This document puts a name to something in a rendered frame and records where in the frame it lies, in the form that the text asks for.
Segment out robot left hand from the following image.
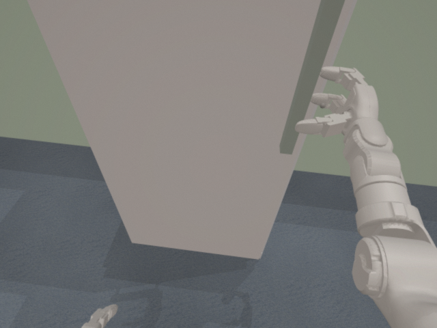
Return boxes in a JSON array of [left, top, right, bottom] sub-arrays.
[[81, 304, 118, 328]]

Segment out robot right upper arm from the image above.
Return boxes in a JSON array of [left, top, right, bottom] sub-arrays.
[[352, 235, 437, 328]]

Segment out fridge door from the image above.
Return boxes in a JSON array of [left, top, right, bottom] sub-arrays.
[[27, 0, 353, 260]]

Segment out right robot forearm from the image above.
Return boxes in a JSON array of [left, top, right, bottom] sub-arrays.
[[343, 118, 437, 251]]

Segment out handle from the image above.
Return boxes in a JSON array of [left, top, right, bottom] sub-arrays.
[[279, 0, 345, 154]]

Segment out robot right hand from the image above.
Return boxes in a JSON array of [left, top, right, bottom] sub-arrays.
[[295, 66, 378, 137]]

